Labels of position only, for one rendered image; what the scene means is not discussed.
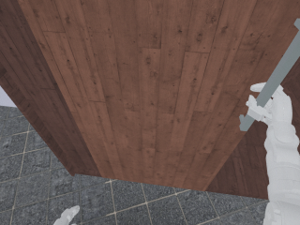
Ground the robot left hand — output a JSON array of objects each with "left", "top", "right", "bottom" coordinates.
[{"left": 53, "top": 205, "right": 80, "bottom": 225}]

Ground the robot right upper arm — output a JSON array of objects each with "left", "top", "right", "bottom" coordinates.
[{"left": 262, "top": 200, "right": 300, "bottom": 225}]

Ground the handle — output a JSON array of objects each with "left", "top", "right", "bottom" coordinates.
[{"left": 239, "top": 18, "right": 300, "bottom": 131}]

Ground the right robot forearm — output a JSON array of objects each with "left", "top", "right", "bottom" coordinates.
[{"left": 264, "top": 121, "right": 300, "bottom": 206}]

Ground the robot right hand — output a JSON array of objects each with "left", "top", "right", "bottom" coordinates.
[{"left": 246, "top": 82, "right": 293, "bottom": 126}]

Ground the wardrobe door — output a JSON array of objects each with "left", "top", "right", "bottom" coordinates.
[
  {"left": 0, "top": 0, "right": 98, "bottom": 172},
  {"left": 17, "top": 0, "right": 300, "bottom": 191}
]

